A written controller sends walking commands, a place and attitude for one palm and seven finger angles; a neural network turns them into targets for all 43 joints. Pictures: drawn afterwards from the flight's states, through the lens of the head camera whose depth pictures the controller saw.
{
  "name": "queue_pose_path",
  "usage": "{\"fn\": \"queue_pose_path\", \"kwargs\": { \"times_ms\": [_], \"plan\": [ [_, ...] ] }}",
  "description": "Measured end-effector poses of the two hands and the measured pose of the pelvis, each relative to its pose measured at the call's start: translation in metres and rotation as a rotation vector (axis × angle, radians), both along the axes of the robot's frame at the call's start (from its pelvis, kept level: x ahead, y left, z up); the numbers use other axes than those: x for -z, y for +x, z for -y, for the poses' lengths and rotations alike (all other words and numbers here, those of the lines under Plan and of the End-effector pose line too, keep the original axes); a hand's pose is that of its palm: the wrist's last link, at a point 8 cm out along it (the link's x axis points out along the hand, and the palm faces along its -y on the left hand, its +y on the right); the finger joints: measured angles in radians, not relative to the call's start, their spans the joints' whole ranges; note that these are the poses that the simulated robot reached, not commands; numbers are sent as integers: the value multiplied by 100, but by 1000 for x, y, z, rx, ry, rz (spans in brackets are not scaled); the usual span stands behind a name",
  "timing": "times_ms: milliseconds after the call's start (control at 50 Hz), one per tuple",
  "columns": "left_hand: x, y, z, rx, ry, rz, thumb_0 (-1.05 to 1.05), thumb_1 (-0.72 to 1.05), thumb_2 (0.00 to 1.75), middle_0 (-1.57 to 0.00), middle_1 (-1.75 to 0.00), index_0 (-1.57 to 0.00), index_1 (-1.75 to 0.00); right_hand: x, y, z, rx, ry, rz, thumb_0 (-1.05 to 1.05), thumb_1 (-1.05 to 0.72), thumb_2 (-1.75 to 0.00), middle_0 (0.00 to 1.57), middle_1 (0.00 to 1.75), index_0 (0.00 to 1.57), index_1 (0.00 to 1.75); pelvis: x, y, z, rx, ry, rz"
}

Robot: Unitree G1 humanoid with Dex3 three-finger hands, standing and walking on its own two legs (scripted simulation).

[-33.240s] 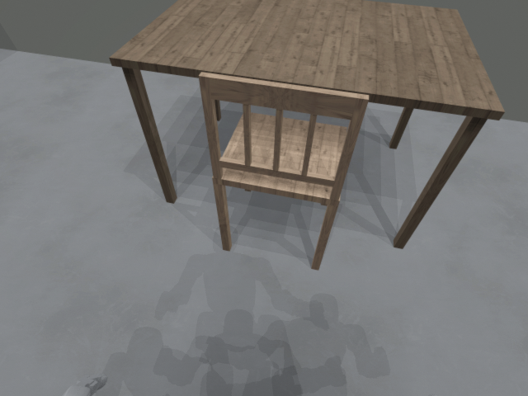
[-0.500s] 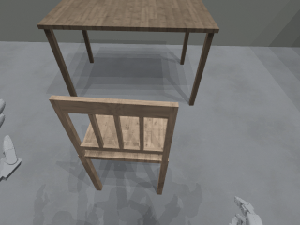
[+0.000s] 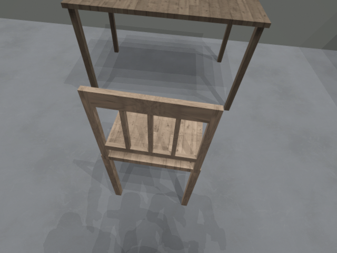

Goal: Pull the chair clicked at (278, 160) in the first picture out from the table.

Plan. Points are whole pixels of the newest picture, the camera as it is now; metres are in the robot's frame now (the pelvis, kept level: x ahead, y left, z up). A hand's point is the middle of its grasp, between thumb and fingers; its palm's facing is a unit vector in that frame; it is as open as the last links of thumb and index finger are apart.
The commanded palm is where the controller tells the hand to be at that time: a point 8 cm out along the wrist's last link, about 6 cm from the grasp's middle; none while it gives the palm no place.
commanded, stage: let the arm hang, fingers relaxed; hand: left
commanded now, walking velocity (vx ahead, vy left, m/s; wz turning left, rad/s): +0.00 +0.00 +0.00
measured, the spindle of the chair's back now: (150, 133) +0.50 +0.09 -0.11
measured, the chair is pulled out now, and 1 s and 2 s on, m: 0.62 0.62 0.62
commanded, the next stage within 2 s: look to check the result in 0.66 s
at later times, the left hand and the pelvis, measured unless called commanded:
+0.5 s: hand out of the picture +0.00 +0.14 -0.17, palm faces -0.02 -0.98 -0.18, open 7.3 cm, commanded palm none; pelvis +0.01 -0.02 +0.00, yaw -1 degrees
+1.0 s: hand out of the picture +0.01 +0.13 -0.17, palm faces +0.01 -0.99 -0.17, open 7.4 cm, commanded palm none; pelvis +0.01 -0.03 +0.00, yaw -1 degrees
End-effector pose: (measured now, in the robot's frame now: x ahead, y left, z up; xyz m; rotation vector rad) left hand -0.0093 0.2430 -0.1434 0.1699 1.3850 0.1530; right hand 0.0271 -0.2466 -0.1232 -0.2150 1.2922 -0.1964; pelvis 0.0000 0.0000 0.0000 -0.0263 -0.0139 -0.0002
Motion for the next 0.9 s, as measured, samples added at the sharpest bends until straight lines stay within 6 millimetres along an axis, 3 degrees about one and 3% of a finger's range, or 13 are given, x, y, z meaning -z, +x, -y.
{"fn": "queue_pose_path", "kwargs": {
  "times_ms": [100, 200, 340, 480, 680, 900],
  "plan": [
    [-11, -34, -10, -11, 44, -96, -1, 94, 90, -20, -30, -20, -30, 9, -26, -2, 27, 31, -65, 0, -92, -90, 20, 30, 20, 30, -2, -1, -1, 3, 9, -2],
    [-17, -43, -4, -13, 59, -124, 0, 92, 90, -19, -30, -19, -30, 20, -42, -15, 47, 88, -98, 1, -91, -90, 20, 30, 20, 30, -2, 0, 2, 11, 17, 0],
    [-13, -24, 24, -2, 28, -75, 1, 91, 90, -19, -30, -19, -30, 28, -50, -31, 69, 158, -112, 1, -91, -90, 20, 30, 20, 30, -2, 3, 11, 18, 25, 6],
    [-3, 7, 56, 18, -34, -9, 1, 91, 90, -19, -30, -20, -30, 28, -54, -31, 91, 166, -122, 1, -91, -90, 20, 30, 20, 30, -1, 6, 19, 20, 25, 10],
    [-1, 12, 62, 0, -39, -16, 2, 93, 90, -20, -30, -20, -30, 24, -53, -19, 99, 134, -143, 1, -91, -90, 20, 30, 20, 30, -1, 10, 26, 16, 22, 9],
    [-2, 13, 62, -8, -35, -19, 1, 91, 90, -19, -30, -20, -30, 23, -39, -13, 88, 123, -119, 1, -91, -90, 20, 30, 20, 30, -2, 13, 28, 14, 21, 12]
  ]
}}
